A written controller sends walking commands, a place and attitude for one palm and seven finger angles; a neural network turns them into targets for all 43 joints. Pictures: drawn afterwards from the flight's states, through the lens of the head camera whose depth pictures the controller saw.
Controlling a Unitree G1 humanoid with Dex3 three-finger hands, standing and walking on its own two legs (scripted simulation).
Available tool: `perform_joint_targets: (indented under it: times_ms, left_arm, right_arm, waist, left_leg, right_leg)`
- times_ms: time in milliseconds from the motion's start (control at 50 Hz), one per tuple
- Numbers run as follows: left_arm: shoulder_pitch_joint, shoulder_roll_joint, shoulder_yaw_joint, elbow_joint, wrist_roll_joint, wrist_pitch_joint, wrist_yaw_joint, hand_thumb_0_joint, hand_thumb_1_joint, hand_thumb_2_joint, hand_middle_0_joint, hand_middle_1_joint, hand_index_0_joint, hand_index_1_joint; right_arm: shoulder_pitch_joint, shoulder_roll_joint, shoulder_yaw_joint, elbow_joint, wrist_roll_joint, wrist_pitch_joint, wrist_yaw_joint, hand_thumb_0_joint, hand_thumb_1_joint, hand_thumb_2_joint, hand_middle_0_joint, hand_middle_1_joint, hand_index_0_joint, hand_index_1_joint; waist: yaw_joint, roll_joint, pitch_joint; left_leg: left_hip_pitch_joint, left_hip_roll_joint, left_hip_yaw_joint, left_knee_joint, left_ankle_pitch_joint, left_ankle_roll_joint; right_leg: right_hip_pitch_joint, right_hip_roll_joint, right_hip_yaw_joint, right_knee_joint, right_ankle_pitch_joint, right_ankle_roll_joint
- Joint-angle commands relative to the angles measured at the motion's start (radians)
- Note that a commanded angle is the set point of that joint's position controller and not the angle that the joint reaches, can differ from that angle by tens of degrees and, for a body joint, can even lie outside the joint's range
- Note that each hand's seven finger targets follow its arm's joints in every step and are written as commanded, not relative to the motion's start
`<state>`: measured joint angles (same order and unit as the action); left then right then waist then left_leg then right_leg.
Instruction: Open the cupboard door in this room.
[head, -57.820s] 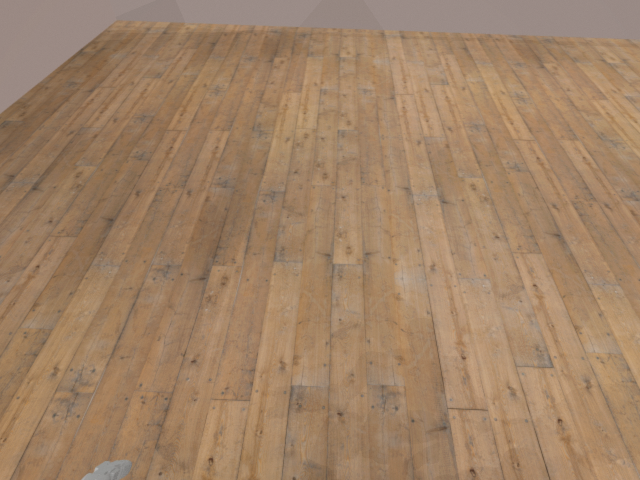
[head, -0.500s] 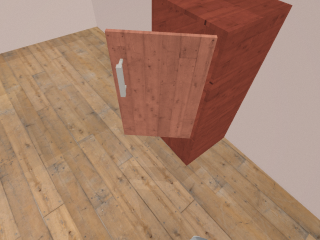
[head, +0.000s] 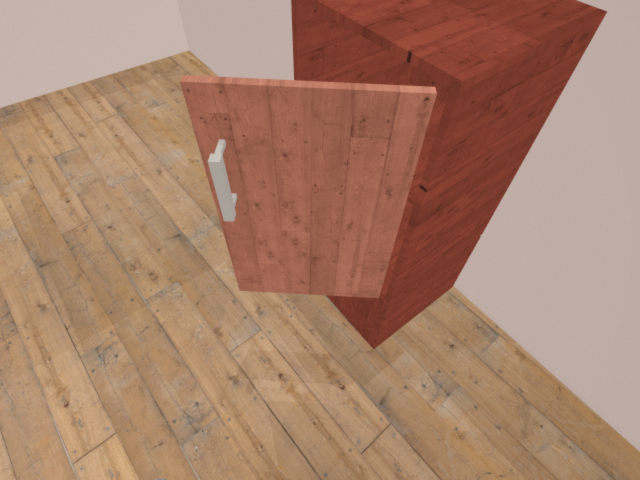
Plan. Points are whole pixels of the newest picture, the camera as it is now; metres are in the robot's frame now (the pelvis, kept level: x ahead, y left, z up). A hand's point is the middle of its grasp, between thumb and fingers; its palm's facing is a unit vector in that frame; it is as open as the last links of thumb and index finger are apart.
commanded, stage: come to a stop and stand still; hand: left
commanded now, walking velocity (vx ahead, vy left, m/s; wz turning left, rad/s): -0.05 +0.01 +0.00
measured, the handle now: (225, 182) +0.57 +0.20 +0.00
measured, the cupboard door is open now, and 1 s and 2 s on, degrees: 49 49 49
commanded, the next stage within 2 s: look again from close up in 0.48 s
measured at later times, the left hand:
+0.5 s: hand out of the picture +0.00 +0.18 -0.18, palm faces +0.04 -0.99 -0.15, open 7.4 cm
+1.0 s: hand out of the picture +0.06 +0.22 -0.15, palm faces -0.01 -0.96 -0.28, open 7.4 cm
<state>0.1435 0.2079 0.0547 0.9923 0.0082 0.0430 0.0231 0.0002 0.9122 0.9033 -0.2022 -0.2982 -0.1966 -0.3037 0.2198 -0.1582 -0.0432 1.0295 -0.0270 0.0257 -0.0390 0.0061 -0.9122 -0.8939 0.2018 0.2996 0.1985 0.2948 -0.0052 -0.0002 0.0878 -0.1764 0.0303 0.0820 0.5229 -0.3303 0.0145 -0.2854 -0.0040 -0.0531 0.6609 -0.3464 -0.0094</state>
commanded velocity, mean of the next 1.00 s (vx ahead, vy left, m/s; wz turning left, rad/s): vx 0.00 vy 0.00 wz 0.00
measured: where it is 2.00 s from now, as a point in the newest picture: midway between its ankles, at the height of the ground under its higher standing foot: outside the picture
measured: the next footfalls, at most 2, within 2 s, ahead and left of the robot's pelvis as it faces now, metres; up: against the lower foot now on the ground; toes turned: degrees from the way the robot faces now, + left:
none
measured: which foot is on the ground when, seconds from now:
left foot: down 0.00-1.00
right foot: down 0.00-1.00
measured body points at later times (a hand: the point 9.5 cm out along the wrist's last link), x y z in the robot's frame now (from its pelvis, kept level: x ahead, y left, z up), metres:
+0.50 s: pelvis +0.00 +0.01 +0.01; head +0.01 +0.03 +0.46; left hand +0.00 +0.23 -0.16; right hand +0.03 -0.22 -0.14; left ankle -0.04 +0.11 -0.73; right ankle -0.01 -0.11 -0.73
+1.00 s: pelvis -0.02 +0.01 +0.00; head -0.04 +0.01 +0.45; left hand +0.06 +0.27 -0.13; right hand +0.05 -0.25 -0.14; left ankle -0.04 +0.11 -0.73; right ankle -0.01 -0.11 -0.73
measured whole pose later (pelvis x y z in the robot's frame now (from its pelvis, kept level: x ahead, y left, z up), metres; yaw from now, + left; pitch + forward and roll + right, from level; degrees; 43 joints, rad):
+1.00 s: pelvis -0.02 +0.01 +0.00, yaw -1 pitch -3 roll +0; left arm 0.21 0.25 0.00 0.97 0.02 -0.01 0.03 0.00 0.90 0.90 -0.20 -0.30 -0.20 -0.30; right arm 0.18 -0.24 -0.02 1.01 -0.02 -0.01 -0.01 0.01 -0.90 -0.89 0.20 0.30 0.20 0.29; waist 0.00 0.01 0.00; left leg -0.16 -0.01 0.07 0.52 -0.31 0.04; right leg -0.22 -0.01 -0.01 0.52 -0.26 0.00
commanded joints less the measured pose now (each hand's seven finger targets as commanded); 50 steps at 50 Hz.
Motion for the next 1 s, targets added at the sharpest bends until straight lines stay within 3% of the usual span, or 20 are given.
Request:
perform_joint_targets:
  times_ms: [0,20,40,80,120,180,200,220,240,280,340,420,540,560,580,600,640,740,760,980]
  left_arm:
    - [0.118,0.163,0.026,-0.042,0.016,-0.035,0.009,0.0,0.9,0.9,-0.2,-0.3,-0.2,-0.3]
    - [0.117,0.178,0.021,-0.037,0.012,-0.04,0.007,0.0,0.9,0.9,-0.2,-0.3,-0.2,-0.3]
    - [0.106,0.173,0.02,-0.037,0.012,-0.042,0.012,0.0,0.9,0.9,-0.2,-0.3,-0.2,-0.3]
    - [0.065,0.142,0.015,-0.035,0.014,-0.041,0.02,0.0,0.9,0.9,-0.2,-0.3,-0.2,-0.3]
    - [0.063,0.145,0.011,-0.032,0.014,-0.045,0.016,0.0,0.9,0.9,-0.2,-0.3,-0.2,-0.3]
    - [0.056,0.142,0.004,-0.013,0.004,-0.047,0.01,0.0,0.9,0.9,-0.2,-0.3,-0.2,-0.3]
    - [0.057,0.124,-0.002,-0.01,-0.004,-0.044,0.005,0.0,0.9,0.9,-0.2,-0.3,-0.2,-0.3]
    - [0.074,0.093,-0.01,-0.009,-0.008,-0.04,0.0,0.0,0.9,0.9,-0.2,-0.3,-0.2,-0.3]
    - [0.084,0.079,-0.014,-0.004,-0.005,-0.035,0.0,0.0,0.9,0.9,-0.2,-0.3,-0.2,-0.3]
    - [0.078,0.082,-0.017,0.02,0.003,-0.025,-0.004,0.0,0.9,0.9,-0.2,-0.3,-0.2,-0.3]
    - [0.108,0.082,-0.023,0.051,0.002,-0.034,-0.008,0.0,0.9,0.9,-0.2,-0.3,-0.2,-0.3]
    - [0.118,0.07,-0.03,0.078,0.001,-0.046,-0.005,0.0,0.9,0.9,-0.2,-0.3,-0.2,-0.3]
    - [0.14,0.058,-0.037,0.103,-0.001,-0.051,-0.001,0.0,0.9,0.9,-0.2,-0.3,-0.2,-0.3]
    - [0.113,0.255,-0.041,-0.001,0.014,-0.066,0.011,0.0,0.9,0.9,-0.2,-0.3,-0.2,-0.3]
    - [0.153,0.178,-0.023,-0.009,0.014,-0.066,0.014,0.0,0.9,0.9,-0.2,-0.3,-0.2,-0.3]
    - [0.161,0.164,-0.026,-0.017,0.014,-0.071,0.015,0.0,0.9,0.9,-0.2,-0.3,-0.2,-0.3]
    - [0.184,0.13,-0.024,-0.027,0.009,-0.073,0.019,0.0,0.9,0.9,-0.2,-0.3,-0.2,-0.3]
    - [0.163,0.157,-0.013,-0.068,0.01,-0.064,0.022,0.0,0.9,0.9,-0.2,-0.3,-0.2,-0.3]
    - [0.168,0.134,-0.02,-0.066,0.009,-0.063,0.022,0.0,0.9,0.9,-0.2,-0.3,-0.2,-0.3]
    - [0.065,0.201,-0.023,-0.071,0.006,-0.069,0.012,0.0,0.9,0.9,-0.2,-0.3,-0.2,-0.3]
  right_arm:
    - [0.065,-0.141,-0.045,-0.064,0.021,0.005,-0.002,0.0,-0.9,-0.9,0.2,0.3,0.2,0.3]
    - [0.05,-0.107,-0.036,-0.068,0.025,0.015,0.006,0.0,-0.9,-0.9,0.2,0.3,0.2,0.3]
    - [0.016,-0.096,-0.032,-0.069,0.023,0.028,0.004,0.0,-0.9,-0.9,0.2,0.3,0.2,0.3]
    - [-0.006,-0.086,-0.021,-0.065,0.023,0.026,0.004,0.0,-0.9,-0.9,0.2,0.3,0.2,0.3]
    - [0.003,-0.084,-0.014,-0.051,0.026,0.019,0.008,0.0,-0.9,-0.9,0.2,0.3,0.2,0.3]
    - [0.064,-0.074,-0.004,-0.011,0.021,0.004,0.012,0.0,-0.9,-0.9,0.2,0.3,0.2,0.3]
    - [0.073,-0.102,-0.004,-0.003,0.016,-0.008,0.011,0.0,-0.9,-0.9,0.2,0.3,0.2,0.3]
    - [0.036,-0.146,-0.003,-0.015,0.008,-0.019,0.01,0.0,-0.9,-0.9,0.2,0.3,0.2,0.3]
    - [-0.009,-0.179,0.0,-0.028,0.005,-0.018,0.01,0.0,-0.9,-0.9,0.2,0.3,0.2,0.3]
    - [-0.048,-0.165,0.008,-0.023,0.007,-0.024,0.01,0.0,-0.9,-0.9,0.2,0.3,0.2,0.3]
    - [-0.021,-0.149,0.014,-0.003,0.01,-0.033,0.006,0.0,-0.9,-0.9,0.2,0.3,0.2,0.3]
    - [0.03,-0.124,0.016,0.026,0.014,-0.041,0.001,0.0,-0.9,-0.9,0.2,0.3,0.2,0.3]
    - [0.067,-0.111,0.026,0.057,0.014,-0.047,-0.003,0.0,-0.9,-0.9,0.2,0.3,0.2,0.3]
    - [-0.03,-0.263,-0.001,-0.062,0.015,-0.05,0.006,0.0,-0.9,-0.9,0.2,0.3,0.2,0.3]
    - [-0.018,-0.265,-0.021,-0.073,0.009,-0.08,0.0,0.0,-0.9,-0.9,0.2,0.3,0.2,0.3]
    - [0.005,-0.225,-0.023,-0.074,0.011,-0.086,-0.003,0.0,-0.9,-0.9,0.2,0.3,0.2,0.3]
    - [0.039,-0.202,-0.024,-0.08,0.013,-0.081,-0.01,0.0,-0.9,-0.9,0.2,0.3,0.2,0.3]
    - [0.024,-0.21,-0.028,-0.105,0.012,-0.057,-0.004,0.0,-0.9,-0.9,0.2,0.3,0.2,0.3]
    - [0.025,-0.182,-0.017,-0.099,0.01,-0.053,0.002,0.0,-0.9,-0.9,0.2,0.3,0.2,0.3]
    - [-0.056,-0.245,-0.007,-0.075,0.009,-0.057,0.02,0.0,-0.9,-0.9,0.2,0.3,0.2,0.3]
  waist:
    - [0.005,-0.16,-0.169]
    - [0.015,-0.198,-0.128]
    - [0.025,-0.193,-0.129]
    - [0.005,-0.204,-0.105]
    - [-0.001,-0.178,-0.118]
    - [-0.029,-0.107,-0.123]
    - [-0.026,-0.03,-0.117]
    - [0.004,0.093,-0.102]
    - [0.025,0.098,-0.092]
    - [0.032,0.102,-0.031]
    - [0.03,0.084,-0.059]
    - [0.013,-0.006,-0.081]
    - [0.01,-0.004,-0.068]
    - [-0.007,0.063,0.054]
    - [0.022,0.093,-0.06]
    - [0.01,0.114,-0.186]
    - [0.005,0.057,-0.25]
    - [-0.002,-0.046,-0.116]
    - [-0.001,-0.037,-0.124]
    - [0.001,-0.024,-0.081]
  left_leg:
    - [-0.084,0.033,0.002,0.16,0.204,-0.024]
    - [-0.127,-0.041,-0.015,0.296,-0.213,-0.043]
    - [-0.144,-0.035,-0.085,0.395,-0.281,-0.033]
    - [-0.184,-0.019,-0.1,0.393,-0.251,-0.034]
    - [-0.142,-0.022,-0.071,0.262,-0.188,-0.041]
    - [0.044,-0.024,-0.051,-0.082,0.065,-0.038]
    - [0.105,0.034,-0.103,-0.153,0.175,-0.015]
    - [0.043,0.136,-0.211,-0.186,0.249,0.031]
    - [-0.07,0.189,-0.235,-0.208,0.17,0.058]
    - [-0.124,0.14,-0.217,-0.248,0.094,0.04]
    - [-0.077,0.106,-0.173,-0.249,0.099,0.023]
    - [0.0,0.088,-0.14,-0.216,0.198,0.016]
    - [0.021,0.081,-0.127,-0.214,0.259,0.012]
    - [-0.019,0.039,-0.154,-0.222,0.338,0.013]
    - [-0.007,0.095,-0.164,-0.134,0.393,0.034]
    - [0.061,0.094,-0.165,-0.091,0.492,0.043]
    - [0.091,0.096,-0.155,-0.029,0.576,0.051]
    - [-0.037,0.064,-0.123,-0.02,0.386,0.04]
    - [-0.031,0.063,-0.114,-0.025,0.357,0.038]
    - [-0.021,0.074,-0.13,-0.136,0.224,0.031]
  right_leg:
    - [0.193,-0.269,0.27,-0.235,0.748,-0.104]
    - [0.145,-0.36,0.316,-0.307,0.832,-0.188]
    - [0.121,-0.351,0.332,-0.322,0.798,-0.217]
    - [0.149,-0.294,0.262,-0.289,0.857,-0.218]
    - [0.163,-0.257,0.21,-0.283,0.819,-0.194]
    - [0.083,-0.203,0.194,-0.255,0.539,-0.114]
    - [0.027,-0.155,0.166,-0.227,0.386,-0.063]
    - [0.028,-0.085,0.126,-0.234,0.225,-0.012]
    - [0.106,-0.064,0.092,-0.258,0.11,0.005]
    - [0.12,-0.062,0.088,-0.254,0.125,-0.002]
    - [0.133,-0.072,0.098,-0.28,0.17,-0.008]
    - [0.123,-0.09,0.108,-0.313,0.229,-0.011]
    - [0.129,-0.096,0.113,-0.317,0.265,-0.015]
    - [0.024,-0.051,0.084,-0.224,0.228,-0.035]
    - [0.051,-0.079,0.087,-0.183,0.185,-0.027]
    - [0.075,-0.081,0.087,-0.16,0.266,-0.037]
    - [0.088,-0.081,0.081,-0.135,0.357,-0.042]
    - [0.082,-0.104,0.125,-0.135,0.465,-0.053]
    - [0.089,-0.105,0.127,-0.145,0.445,-0.05]
    - [0.093,-0.107,0.141,-0.244,0.29,-0.026]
